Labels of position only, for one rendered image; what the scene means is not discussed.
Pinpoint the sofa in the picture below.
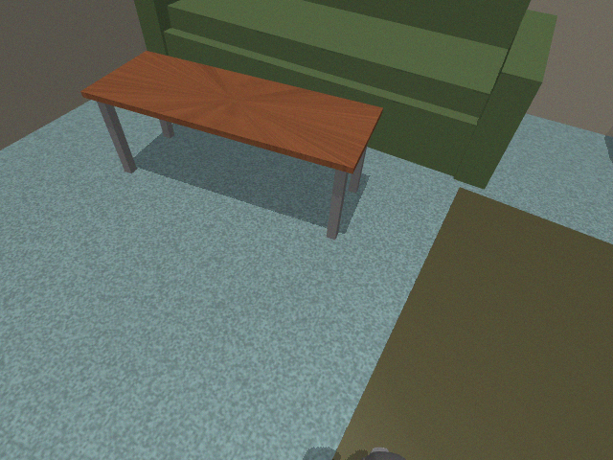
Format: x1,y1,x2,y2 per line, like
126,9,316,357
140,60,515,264
134,0,557,189

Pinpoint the coffee table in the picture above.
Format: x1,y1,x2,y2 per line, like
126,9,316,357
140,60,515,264
80,51,383,240

